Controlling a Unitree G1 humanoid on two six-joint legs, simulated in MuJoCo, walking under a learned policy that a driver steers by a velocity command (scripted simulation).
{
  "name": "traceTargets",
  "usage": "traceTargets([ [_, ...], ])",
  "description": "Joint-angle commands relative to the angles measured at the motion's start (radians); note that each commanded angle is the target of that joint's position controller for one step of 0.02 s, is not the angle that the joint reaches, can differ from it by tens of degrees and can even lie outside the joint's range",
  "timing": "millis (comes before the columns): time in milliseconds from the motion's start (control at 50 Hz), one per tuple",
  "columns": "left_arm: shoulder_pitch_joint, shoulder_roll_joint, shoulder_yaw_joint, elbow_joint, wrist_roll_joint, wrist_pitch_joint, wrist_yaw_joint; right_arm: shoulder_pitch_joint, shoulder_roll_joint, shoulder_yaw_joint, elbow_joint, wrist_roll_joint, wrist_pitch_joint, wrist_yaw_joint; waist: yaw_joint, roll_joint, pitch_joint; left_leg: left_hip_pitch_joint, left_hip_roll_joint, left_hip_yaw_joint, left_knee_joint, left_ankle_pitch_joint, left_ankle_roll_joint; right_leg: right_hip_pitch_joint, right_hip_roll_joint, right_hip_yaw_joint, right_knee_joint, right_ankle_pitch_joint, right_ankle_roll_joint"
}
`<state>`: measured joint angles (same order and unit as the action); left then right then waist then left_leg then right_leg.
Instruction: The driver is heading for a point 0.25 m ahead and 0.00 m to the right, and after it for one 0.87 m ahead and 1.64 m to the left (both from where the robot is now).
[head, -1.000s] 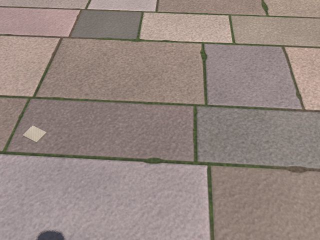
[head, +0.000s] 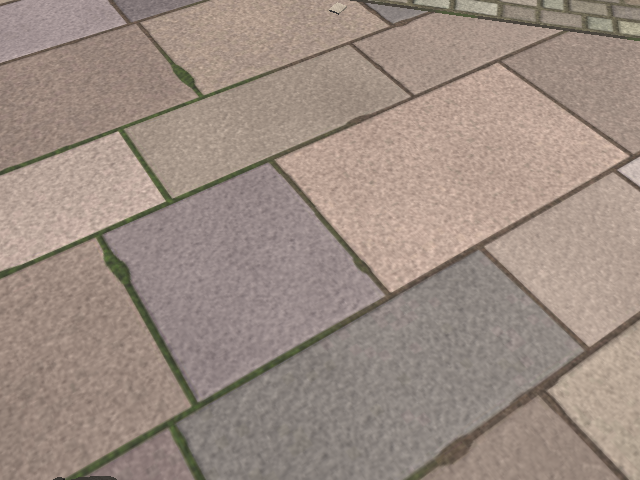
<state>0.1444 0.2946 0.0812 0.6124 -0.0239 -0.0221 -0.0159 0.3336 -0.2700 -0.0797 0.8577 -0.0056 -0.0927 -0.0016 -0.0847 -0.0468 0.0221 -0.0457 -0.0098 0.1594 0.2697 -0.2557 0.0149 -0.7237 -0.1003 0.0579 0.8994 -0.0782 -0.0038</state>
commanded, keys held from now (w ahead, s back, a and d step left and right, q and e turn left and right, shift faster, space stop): w+q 1.00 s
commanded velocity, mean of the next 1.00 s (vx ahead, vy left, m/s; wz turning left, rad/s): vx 0.50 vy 0.00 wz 0.32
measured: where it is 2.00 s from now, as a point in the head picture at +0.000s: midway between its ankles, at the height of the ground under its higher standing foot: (146, 274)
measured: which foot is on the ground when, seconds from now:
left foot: down 0.00-0.18, up 0.20-0.68, down 0.70-1.00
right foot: up 0.00-0.14, down 0.16-0.72, up 0.74-1.00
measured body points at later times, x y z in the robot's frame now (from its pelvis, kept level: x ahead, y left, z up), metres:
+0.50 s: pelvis +0.27 -0.05 +0.00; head +0.29 -0.05 +0.45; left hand +0.30 +0.23 -0.11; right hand +0.45 -0.30 -0.11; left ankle +0.40 +0.13 -0.67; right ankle +0.23 -0.15 -0.74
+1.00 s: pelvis +0.54 +0.06 +0.00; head +0.57 +0.09 +0.45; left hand +0.63 +0.38 -0.08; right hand +0.71 -0.17 -0.10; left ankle +0.50 +0.12 -0.74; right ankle +0.75 -0.07 -0.67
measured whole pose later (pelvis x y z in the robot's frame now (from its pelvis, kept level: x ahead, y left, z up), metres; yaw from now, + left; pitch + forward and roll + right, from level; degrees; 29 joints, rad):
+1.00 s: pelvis +0.54 +0.06 +0.00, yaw +24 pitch +2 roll -1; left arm 0.07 0.29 0.07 0.69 0.01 -0.09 0.01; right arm 0.32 -0.27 -0.07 0.75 0.02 -0.05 0.00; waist -0.05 -0.03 0.04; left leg -0.18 -0.11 -0.09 0.35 -0.20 0.10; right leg -0.67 -0.10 0.09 0.82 -0.10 0.06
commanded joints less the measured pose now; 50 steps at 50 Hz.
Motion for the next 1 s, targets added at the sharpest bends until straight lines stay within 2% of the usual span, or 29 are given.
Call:
traceTargets([
  [20, -0.111, -0.002, -0.013, -0.088, 0.002, -0.019, -0.02, -0.04, -0.163, -0.03, -0.058, 0.011, -0.009, -0.005, -0.003, 0.099, 0.034, -0.009, 0.256, -0.086, -0.105, 0.341, 0.14, 0.037, 0.008, -0.041, -0.15, 0.089, -0.015],
  [60, -0.161, -0.009, -0.018, -0.111, -0.002, -0.025, -0.028, 0.008, -0.177, -0.03, -0.029, 0.027, 0.002, 0.003, -0.007, 0.096, 0.063, 0.028, 0.279, -0.096, -0.103, 0.363, 0.15, 0.06, 0.03, -0.06, -0.227, 0.034, -0.036],
  [100, -0.174, 0.015, -0.01, -0.125, 0.002, -0.03, -0.034, 0.017, -0.202, -0.033, -0.012, 0.044, 0.016, 0.007, 0.02, 0.113, 0.068, 0.087, 0.303, -0.112, -0.058, 0.501, 0.153, 0.097, 0.053, -0.088, -0.292, -0.06, -0.065],
  [120, -0.144, 0.039, 0.001, -0.121, 0.008, -0.034, -0.034, 0.012, -0.22, -0.035, -0.006, 0.049, 0.022, 0.006, 0.052, 0.133, 0.041, 0.104, 0.303, -0.111, 0.002, 0.664, 0.146, 0.171, 0.08, -0.108, -0.324, -0.097, -0.081],
  [140, -0.044, 0.072, 0.02, -0.094, 0.014, -0.036, -0.031, 0.003, -0.23, -0.034, 0.002, 0.054, 0.027, 0.004, 0.12, 0.145, -0.023, 0.097, 0.284, -0.093, 0.122, 0.814, 0.129, 0.327, 0.11, -0.127, -0.374, -0.075, -0.104],
  [160, 0.121, 0.12, 0.046, -0.041, 0.017, -0.037, -0.021, 0.001, -0.213, -0.023, 0.007, 0.053, 0.028, 0.001, 0.205, 0.136, -0.121, 0.006, 0.241, -0.062, 0.306, 0.835, 0.1, 0.585, 0.127, -0.136, -0.407, 0.009, -0.131],
  [180, 0.305, 0.204, 0.071, -0.006, 0.031, -0.03, -0.001, -0.001, -0.149, 0.003, -0.02, 0.023, 0.021, 0.002, 0.271, 0.035, -0.275, -0.251, 0.181, -0.054, 0.626, 0.479, 0.056, 0.935, -0.072, 0.081, -0.345, 0.092, -0.191],
  [200, 0.296, 0.268, 0.068, -0.01, 0.04, -0.033, 0.004, 0.11, -0.033, 0.04, -0.043, 0.015, 0.003, 0.013, 0.172, -0.203, -0.429, -0.577, 0.01, -0.146, 0.956, -0.332, 0.003, 1.164, -0.334, 0.557, -0.454, -0.039, -0.336],
  [220, 0.304, 0.175, 0.048, -0.015, 0.04, -0.039, 0.002, 0.027, -0.147, 0.009, -0.028, 0.048, -0.01, 0.016, 0.235, -0.092, -0.426, -0.65, 0.031, -0.286, 1.058, -0.337, 0.005, 1.104, -0.323, 0.587, -0.524, -0.077, -0.312],
  [240, 0.252, 0.14, 0.033, 0.002, 0.033, -0.044, 0.002, -0.049, -0.164, -0.001, -0.065, 0.065, -0.011, 0.017, 0.212, -0.09, -0.256, -0.722, 0.071, -0.261, 1.061, -0.259, 0.007, 0.983, -0.286, 0.407, -0.541, -0.019, -0.27],
  [260, 0.19, 0.105, 0.022, 0.011, 0.025, -0.05, -0.001, -0.078, -0.147, 0.002, -0.067, 0.052, -0.008, 0.012, 0.173, -0.041, -0.174, -0.702, 0.113, -0.244, 1.007, -0.174, 0.004, 0.849, -0.238, 0.292, -0.568, 0.032, -0.24],
  [280, 0.136, 0.075, 0.015, 0.015, 0.026, -0.056, -0.005, -0.08, -0.139, -0.002, -0.064, 0.036, 0.002, 0.009, 0.135, -0.046, -0.121, -0.662, 0.139, -0.239, 0.964, -0.114, -0.003, 0.737, -0.203, 0.211, -0.607, 0.047, -0.224],
  [320, 0.082, 0.043, 0.012, 0.026, 0.033, -0.077, -0.006, -0.018, -0.102, -0.002, -0.041, 0.04, 0.036, 0.007, 0.079, -0.059, -0.089, -0.558, 0.163, -0.249, 0.935, -0.033, -0.013, 0.607, -0.176, 0.116, -0.697, 0.027, -0.213],
  [380, 0.067, 0.057, 0.02, 0.062, 0.04, -0.098, 0.006, -0.05, -0.068, 0.0, -0.054, 0.038, 0.062, 0.002, 0.059, -0.025, -0.022, -0.6, 0.163, -0.266, 0.875, 0.051, -0.031, 0.553, -0.175, 0.003, -0.766, 0.078, -0.207],
  [440, 0.091, 0.069, 0.026, 0.093, 0.044, -0.097, 0.021, -0.117, -0.06, 0.001, -0.077, 0.03, 0.061, 0.009, 0.074, -0.013, 0.013, -0.656, 0.153, -0.272, 0.727, 0.201, -0.036, 0.59, -0.154, -0.105, -0.777, 0.11, -0.185],
  [520, 0.128, 0.109, 0.039, 0.121, 0.033, -0.088, 0.033, -0.251, -0.035, 0.016, -0.122, 0.023, 0.054, 0.037, 0.123, 0.008, 0.058, -0.637, 0.135, -0.194, 0.512, 0.32, -0.016, 0.633, -0.161, -0.203, -0.785, 0.114, -0.163],
  [600, 0.173, 0.137, 0.053, 0.156, 0.011, -0.062, 0.036, -0.34, -0.046, 0.018, -0.178, 0.025, 0.056, 0.059, 0.149, 0.008, 0.088, -0.675, 0.119, -0.142, 0.409, 0.219, 0.029, 0.773, -0.201, -0.242, -0.722, 0.183, -0.145],
  [660, 0.15, 0.181, 0.063, 0.158, -0.003, -0.041, 0.04, -0.279, -0.087, -0.005, -0.194, 0.027, 0.062, 0.065, 0.09, -0.037, 0.013, -0.523, 0.032, -0.054, 0.395, 0.065, 0.087, 0.825, -0.203, -0.279, -0.537, 0.627, -0.111],
  [680, 0.131, 0.191, 0.064, 0.155, -0.01, -0.032, 0.04, -0.169, -0.122, -0.026, -0.173, 0.032, 0.064, 0.062, 0.023, -0.039, -0.05, -0.378, -0.018, -0.025, 0.371, 0.047, 0.116, 0.806, -0.183, -0.299, -0.379, 0.754, -0.092],
  [700, 0.125, 0.178, 0.055, 0.152, -0.013, -0.03, 0.041, -0.005, -0.185, -0.062, -0.131, 0.034, 0.067, 0.049, -0.062, -0.013, -0.138, -0.123, -0.065, -0.032, 0.307, 0.108, 0.154, 0.703, -0.137, -0.322, -0.15, 0.704, -0.053],
  [720, 0.15, 0.102, 0.028, 0.128, 0.024, -0.041, 0.043, 0.104, -0.292, -0.092, -0.11, 0.035, 0.078, 0.026, -0.071, 0.17, -0.212, 0.154, 0.115, -0.331, 0.288, 0.169, 0.221, 0.419, -0.072, -0.318, 0.19, 0.167, 0.003],
  [740, 0.207, 0.007, -0.005, 0.076, 0.031, -0.073, 0.035, 0.04, -0.348, -0.091, -0.146, 0.032, 0.061, 0.032, 0.039, 0.342, -0.349, 0.409, 0.322, -0.941, 0.098, -0.077, 0.43, 0.047, 0.152, -0.118, 0.505, -0.518, 0.055],
  [760, 0.089, 0.103, 0.01, 0.065, -0.005, -0.108, 0.022, 0.056, -0.252, -0.063, -0.162, 0.026, 0.048, 0.043, -0.038, 0.172, -0.36, 0.414, 0.337, -0.965, -0.002, -0.131, 0.386, -0.06, 0.105, 0.048, 0.542, -0.483, 0.026],
  [780, 0.028, 0.113, 0.011, 0.045, -0.028, -0.123, 0.017, 0.033, -0.203, -0.05, -0.155, 0.023, 0.035, 0.043, -0.029, 0.143, -0.234, 0.314, 0.309, -0.822, 0.003, -0.081, 0.346, -0.108, 0.067, 0.035, 0.498, -0.402, 0.0],
  [800, 0.024, 0.101, 0.008, 0.054, -0.009, -0.128, 0.026, -0.032, -0.173, -0.04, -0.162, 0.027, 0.028, 0.042, 0.022, 0.053, -0.142, 0.157, 0.265, -0.7, 0.012, 0.034, 0.312, -0.067, 0.019, 0.033, 0.406, -0.325, -0.007],
  [820, 0.028, 0.113, 0.017, 0.063, 0.02, -0.123, 0.033, -0.09, -0.134, -0.03, -0.174, 0.024, 0.026, 0.037, 0.058, 0.058, -0.108, 0.039, 0.228, -0.609, 0.008, 0.138, 0.291, 0.005, -0.011, 0.035, 0.319, -0.279, -0.003],
  [840, 0.047, 0.117, 0.022, 0.067, 0.027, -0.111, 0.032, -0.118, -0.122, -0.023, -0.193, 0.013, 0.025, 0.031, 0.086, 0.079, -0.093, -0.04, 0.203, -0.566, -0.011, 0.205, 0.285, 0.068, -0.026, 0.039, 0.285, -0.247, 0.002],
  [900, 0.042, 0.083, 0.015, 0.06, 0.038, -0.081, 0.031, -0.102, -0.147, -0.03, -0.197, 0.016, 0.02, 0.014, 0.101, 0.074, -0.072, -0.138, 0.171, -0.483, -0.04, 0.355, 0.29, 0.101, -0.015, 0.01, 0.158, -0.188, 0.043],
  [1000, -0.139, 0.034, -0.01, 0.014, 0.034, -0.082, 0.02, -0.037, -0.17, -0.037, -0.181, 0.027, 0.033, -0.011, 0.036, 0.119, -0.03, -0.197, 0.092, -0.396, -0.025, 0.282, 0.219, 0.148, 0.054, -0.011, -0.22, 0.112, 0.075],
])
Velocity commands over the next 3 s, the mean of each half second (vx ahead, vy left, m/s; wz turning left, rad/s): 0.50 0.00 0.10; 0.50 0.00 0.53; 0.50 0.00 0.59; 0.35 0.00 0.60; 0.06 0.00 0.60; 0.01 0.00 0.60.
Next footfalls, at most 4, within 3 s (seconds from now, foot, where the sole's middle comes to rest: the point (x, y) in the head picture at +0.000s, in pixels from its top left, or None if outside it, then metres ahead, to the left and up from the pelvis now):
0.16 right None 0.27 -0.15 -0.78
0.70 left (245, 455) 0.53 0.13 -0.78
1.20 right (274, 312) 0.88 0.06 -0.78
1.72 left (113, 310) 0.91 0.44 -0.78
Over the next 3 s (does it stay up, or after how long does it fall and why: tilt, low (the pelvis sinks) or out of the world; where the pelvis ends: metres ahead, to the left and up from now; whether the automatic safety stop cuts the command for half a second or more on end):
stays up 0.97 0.42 0.00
